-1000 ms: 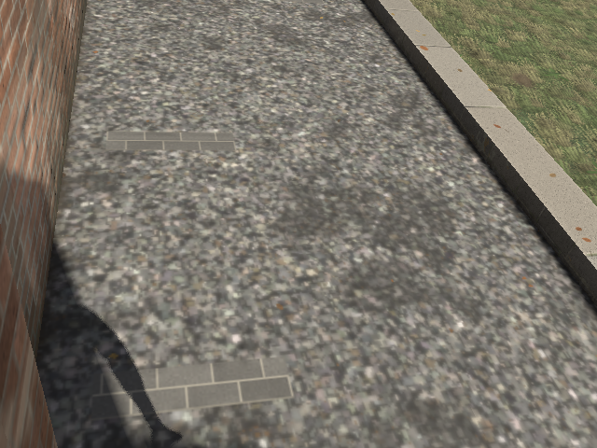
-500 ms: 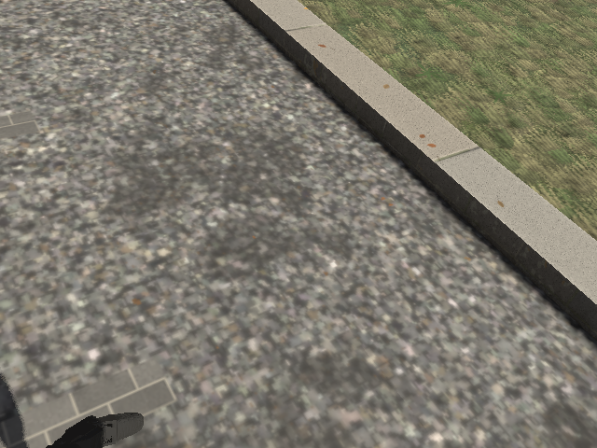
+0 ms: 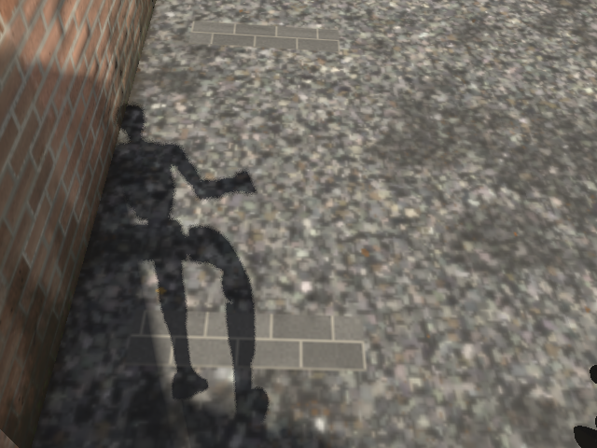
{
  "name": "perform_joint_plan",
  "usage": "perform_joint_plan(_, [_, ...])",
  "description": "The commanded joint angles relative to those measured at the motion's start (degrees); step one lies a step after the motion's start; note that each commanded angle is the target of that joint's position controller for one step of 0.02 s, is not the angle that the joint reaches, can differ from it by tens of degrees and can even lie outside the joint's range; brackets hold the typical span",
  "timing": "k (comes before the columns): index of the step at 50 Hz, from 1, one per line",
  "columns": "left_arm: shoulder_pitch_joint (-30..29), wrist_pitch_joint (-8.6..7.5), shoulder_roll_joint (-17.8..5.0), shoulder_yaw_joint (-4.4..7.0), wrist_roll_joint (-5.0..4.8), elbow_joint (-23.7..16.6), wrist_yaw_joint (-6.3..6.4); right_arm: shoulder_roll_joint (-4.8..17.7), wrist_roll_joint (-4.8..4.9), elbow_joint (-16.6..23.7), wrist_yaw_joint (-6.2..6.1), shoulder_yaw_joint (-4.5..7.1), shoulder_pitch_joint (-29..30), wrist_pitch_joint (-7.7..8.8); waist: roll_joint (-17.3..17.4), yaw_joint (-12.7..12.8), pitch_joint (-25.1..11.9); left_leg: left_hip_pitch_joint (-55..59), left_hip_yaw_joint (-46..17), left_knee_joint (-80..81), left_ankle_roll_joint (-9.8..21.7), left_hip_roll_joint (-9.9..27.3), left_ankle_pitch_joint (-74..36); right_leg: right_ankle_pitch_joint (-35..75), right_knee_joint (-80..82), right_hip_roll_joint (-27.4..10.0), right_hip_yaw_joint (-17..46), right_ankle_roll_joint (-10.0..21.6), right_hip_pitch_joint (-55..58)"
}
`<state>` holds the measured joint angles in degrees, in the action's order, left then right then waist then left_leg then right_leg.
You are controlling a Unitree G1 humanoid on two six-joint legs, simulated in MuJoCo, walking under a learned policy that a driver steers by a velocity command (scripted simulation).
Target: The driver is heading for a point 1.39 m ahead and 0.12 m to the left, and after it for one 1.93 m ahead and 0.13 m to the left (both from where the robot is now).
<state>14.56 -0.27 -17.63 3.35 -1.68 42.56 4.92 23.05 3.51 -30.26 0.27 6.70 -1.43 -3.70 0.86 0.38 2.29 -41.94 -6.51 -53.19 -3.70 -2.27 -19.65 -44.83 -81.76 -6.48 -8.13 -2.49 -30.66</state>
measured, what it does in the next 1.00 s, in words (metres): goes down, turning left: left foot 0.22 m lower, then right foot 0.22 m lower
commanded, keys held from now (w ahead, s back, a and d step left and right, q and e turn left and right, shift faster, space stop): q+shift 0.26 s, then shift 0.46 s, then w+shift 0.28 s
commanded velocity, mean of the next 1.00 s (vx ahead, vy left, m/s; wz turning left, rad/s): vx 0.12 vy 0.00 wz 0.46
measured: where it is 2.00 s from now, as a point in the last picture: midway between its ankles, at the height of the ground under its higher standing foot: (183, 270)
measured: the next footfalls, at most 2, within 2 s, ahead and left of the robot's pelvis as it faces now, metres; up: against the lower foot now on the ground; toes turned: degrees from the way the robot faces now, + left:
left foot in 0.06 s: +0.15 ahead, +0.08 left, -0.22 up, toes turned +1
right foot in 0.52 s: +0.28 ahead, -0.17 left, -0.43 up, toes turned +27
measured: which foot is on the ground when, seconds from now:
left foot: up 0.00-0.04, down 0.06-0.52, up 0.54-1.00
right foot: down 0.00-0.00, up 0.02-0.50, down 0.52-1.00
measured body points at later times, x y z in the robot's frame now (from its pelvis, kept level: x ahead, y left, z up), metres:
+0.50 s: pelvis +0.18 -0.07 -0.22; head +0.17 -0.06 +0.23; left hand +0.23 +0.24 -0.29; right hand +0.43 -0.22 -0.30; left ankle +0.11 +0.08 -0.80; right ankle +0.29 -0.17 -0.94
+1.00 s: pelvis +0.35 -0.09 -0.28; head +0.35 -0.14 +0.17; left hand +0.15 +0.05 -0.40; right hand +0.60 -0.21 -0.40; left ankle +0.42 +0.19 -0.90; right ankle +0.25 -0.19 -1.02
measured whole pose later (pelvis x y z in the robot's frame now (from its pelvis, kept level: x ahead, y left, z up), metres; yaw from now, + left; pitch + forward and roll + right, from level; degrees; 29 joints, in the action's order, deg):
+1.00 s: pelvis +0.35 -0.09 -0.28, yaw +23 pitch +2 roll +5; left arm 39.5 -5.2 -6.7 -0.4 0.3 54.0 1.4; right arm 11.5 2.4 -46.0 0.2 3.4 -8.5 3.0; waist 0.2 5.8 -6.0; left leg -47.9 -5.7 -58.7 1.3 1.4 -7.5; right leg -21.1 -17.4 1.3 4.7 6.2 2.6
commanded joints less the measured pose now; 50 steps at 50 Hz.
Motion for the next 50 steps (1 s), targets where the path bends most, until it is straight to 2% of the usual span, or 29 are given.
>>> perform_joint_plan(1, [-34.2,-1.46,2.0,-1.91,-0.24,-10.7,-1.22,1.7,-1.97,-11.5,-1.15,1.54,-45.4,-1.35,3.6,-28.2,-10.9,52.8,0.6,5.1,5.9,4.0,-6.7,8.8,-12.9,2.6,4.2,-0.4,-30.4])
perform_joint_plan(2, [-35.9,-0.2,1.7,-1.77,-0.04,-10.7,-1.35,1.9,-4.14,-12.7,-1.56,0.79,-50.4,-0.83,11.9,-31.1,-7.5,57.0,1.5,15.6,7.7,2.7,-2.2,4.9,-30.0,9.5,1.9,-2.3,-33.1])
perform_joint_plan(3, [-30.0,0.58,2.9,-1.85,1.11,-10.6,-1.17,-0.6,-4.29,-11.6,-1.54,-1.5,-46.3,-1.13,13.1,-24.8,-2.4,52.7,-2.3,17.4,7.0,2.6,9.0,6.5,-42.4,12.9,5.2,-1.9,-38.2])
perform_joint_plan(4, [-21.2,0.65,5.0,-2.21,2.31,-11.1,-0.5,-0.1,-3.91,-10.3,-0.93,-3.29,-38.2,-0.47,15.6,-13.4,1.8,45.8,-3.8,13.7,6.2,3.3,-7.2,6.7,-50.3,13.2,7.9,0.3,-43.2])
perform_joint_plan(5, [-5.0,-0.42,7.0,-3.54,2.34,-16.1,-2.67,8.1,-3.35,-1.1,-2.31,-2.66,-10.7,0.15,24.6,8.9,-4.5,38.6,-29.6,21.8,9.0,12.0,-3.9,16.8,-32.1,10.2,18.6,2.8,-46.7])
perform_joint_plan(6, [-7.8,-0.19,2.2,-3.4,0.45,-18.5,-3.79,13.7,-4.58,4.0,-2.94,-0.66,2.0,-0.51,25.8,11.6,-1.7,19.1,-46.2,27.1,14.1,16.7,27.4,25.2,-19.5,9.7,19.1,1.6,-41.6])
perform_joint_plan(7, [-10.8,0.35,-4.4,-1.3,-0.2,-14.9,-2.84,4.7,-5.61,4.6,-2.7,-2.8,0.4,-0.49,10.1,6.7,-0.9,14.1,-41.7,20.7,12.8,12.7,21.3,31.4,-12.0,9.9,21.0,-0.5,-33.4])
perform_joint_plan(8, [-7.0,0.68,-4.5,-0.82,1.35,-13.3,-2.19,4.5,-5.15,2.8,-3.79,-3.31,-2.3,-0.17,1.3,6.9,-7.5,16.7,-40.2,14.4,13.7,11.9,6.8,38.2,-11.0,10.7,20.1,-3.4,-27.5])
perform_joint_plan(9, [-2.1,0.18,-6.1,-0.02,2.85,-12.2,-2.24,6.3,-4.67,1.4,-5.2,-3.44,-1.4,1.15,0.9,8.6,-13.1,16.3,-40.5,9.4,17.0,13.7,-8.3,42.5,-14.2,10.2,21.6,-4.7,-22.3])
perform_joint_plan(10, [-5.4,0.51,-10.0,1.51,1.63,-11.6,-2.37,5.6,-4.96,0.0,-6.16,-4.2,-3.4,1.75,-4.2,5.5,-15.4,14.3,-33.6,5.8,17.0,9.4,8.1,53.2,-14.2,11.9,21.5,-6.3,-17.7])
perform_joint_plan(12, [-12.0,1.33,-6.5,0.69,1.07,-17.0,-2.84,4.8,-4.91,-1.0,-6.63,-4.81,-6.8,2.84,2.6,2.9,-13.3,14.7,-39.2,3.4,20.0,8.8,9.0,49.8,-12.2,12.2,23.8,-7.6,-18.8])
perform_joint_plan(14, [-16.8,2.96,-3.0,-0.3,1.97,-18.2,-3.39,1.1,-3.43,-0.5,-7.49,-6.01,-8.6,1.81,1.1,0.8,-6.7,11.9,-32.2,1.2,19.8,2.5,26.9,49.6,-7.6,14.7,20.5,-7.5,-18.0])
perform_joint_plan(20, [-12.5,1.09,0.1,-1.79,4.63,-15.7,-6.9,-5.0,-1.81,-2.6,-8.09,-6.61,-13.2,0.08,3.8,-0.8,-5.9,19.6,-28.3,-4.7,17.9,-2.1,41.0,59.6,27.9,8.1,19.6,-1.4,-10.9])
perform_joint_plan(24, [1.5,0.67,0.1,-0.62,1.26,-10.0,-7.95,-8.0,-1.87,-5.5,-7.17,-6.18,-7.3,-0.23,10.7,4.7,-5.6,4.0,-18.2,-12.9,14.1,-5.9,42.8,65.0,52.9,5.0,13.3,3.0,19.5])
perform_joint_plan(26, [13.4,0.88,1.4,-0.02,0.88,-5.5,-7.87,-10.9,-3.38,-7.7,-5.87,-6.69,-10.8,0.43,2.7,7.1,-5.6,-5.5,-8.8,-24.4,8.7,-10.7,49.8,65.7,62.1,4.2,7.6,2.1,38.8])
perform_joint_plan(27, [24.2,0.4,0.8,0.03,1.8,-2.2,-7.71,-12.6,-2.56,-8.8,-5.48,-6.28,-8.6,1.14,-6.1,12.8,-3.0,-17.6,-7.0,-48.2,4.7,-15.7,61.7,67.5,57.9,-0.7,13.5,3.0,46.7])
perform_joint_plan(28, [20.7,-0.51,-0.5,-0.78,1.26,-1.4,-7.34,-14.8,-2.02,-7.8,-4.5,-5.95,-11.9,2.58,-17.8,5.1,0.0,-28.0,-6.9,-59.3,2.7,-14.8,66.7,85.4,48.9,-4.5,22.9,4.7,45.8])
perform_joint_plan(29, [19.5,-1.02,0.3,-1.21,1.21,-1.0,-7.06,-14.7,-1.85,-8.4,-3.88,-5.61,-13.6,3.74,-17.6,2.0,-0.7,-30.5,-7.7,-65.9,1.8,-12.0,64.7,91.3,49.9,-8.4,26.9,6.2,43.4])
perform_joint_plan(30, [23.2,-0.85,-0.6,-1.07,2.13,0.5,-6.74,-12.1,-2.39,-8.3,-3.88,-4.83,-10.4,4.77,-14.5,3.6,-2.9,-33.7,-3.0,-77.5,0.7,-10.1,59.6,82.5,50.8,-9.5,25.0,8.2,42.6])
perform_joint_plan(31, [20.2,-0.74,-10.3,2.45,4.53,-0.5,-6.25,-8.2,0.22,-4.1,-3.68,-4.19,-5.2,4.92,-13.9,2.3,-1.9,-35.9,-5.1,-69.5,1.2,-7.1,50.3,40.4,59.6,-14.1,39.5,13.1,33.1])
perform_joint_plan(32, [16.3,-0.56,-7.4,1.41,4.35,0.2,-5.3,-8.0,1.61,-2.8,-4.06,-4.77,4.0,4.51,-9.4,3.9,5.5,-38.6,-7.8,-65.3,1.1,-3.6,43.9,17.4,69.4,-16.2,48.5,14.3,23.5])
perform_joint_plan(33, [11.6,0.48,2.3,-2.81,4.07,0.0,-4.07,-8.1,1.71,-4.6,-4.19,-4.45,3.4,3.29,-3.0,1.8,8.6,-33.9,-9.4,-60.8,1.5,-3.1,38.3,8.3,68.2,-11.0,43.5,10.5,16.3])
perform_joint_plan(35, [8.9,0.74,5.6,-5.02,4.16,0.4,-2.77,-11.9,-0.08,-8.4,-4.11,-4.94,-6.1,1.91,-8.0,-1.1,7.3,-25.9,-7.1,-55.9,-0.4,-3.2,32.2,12.7,65.3,-5.0,36.2,6.6,10.1])
perform_joint_plan(37, [12.2,-0.48,8.8,-6.69,3.48,2.0,-1.51,-14.7,-2.48,-9.9,-3.52,-5.95,-8.5,1.81,-4.6,-1.7,5.2,-18.0,-5.7,-35.0,-0.7,-1.4,16.7,18.2,62.7,-1.1,28.4,5.8,7.4])
perform_joint_plan(39, [16.7,-2.36,3.6,-4.53,1.52,5.6,-1.6,-15.2,-3.95,-9.5,-2.28,-6.44,-6.7,3.25,-6.5,-0.2,1.7,-9.0,-0.3,-19.7,0.3,1.9,7.7,16.7,68.6,-2.8,30.0,5.8,10.2])
perform_joint_plan(41, [24.2,-3.81,-2.4,-1.78,1.75,9.0,-1.92,-11.1,-1.37,-8.3,-1.71,-4.93,-1.1,4.79,-11.6,4.6,5.3,-18.5,-2.0,-17.9,1.9,2.9,9.4,15.8,73.3,-7.2,37.7,9.0,21.6])
perform_joint_plan(43, [27.3,-4.4,0.0,-1.52,1.86,10.3,-2.4,-8.3,-0.71,-8.8,-1.5,-3.54,1.9,6.03,-10.5,6.3,8.4,-29.9,-3.3,-10.8,4.0,3.7,10.9,19.7,71.9,-7.2,35.8,9.2,36.3])
perform_joint_plan(46, [29.8,-4.35,3.8,-2.05,1.79,10.6,-3.22,-10.1,-1.09,-9.0,-0.98,-3.5,4.5,7.23,-10.0,7.0,7.4,-32.8,-2.1,-8.8,4.9,4.9,13.7,22.3,72.2,-8.1,33.8,9.6,42.3])
perform_joint_plan(50, [36.4,-5.88,3.5,-2.08,2.0,12.6,-3.46,-9.3,-1.09,-7.5,1.33,-2.75,10.9,9.75,-8.6,8.3,5.9,-34.7,-0.3,2.2,5.6,5.1,11.8,24.5,71.2,-8.6,30.6,12.0,49.2])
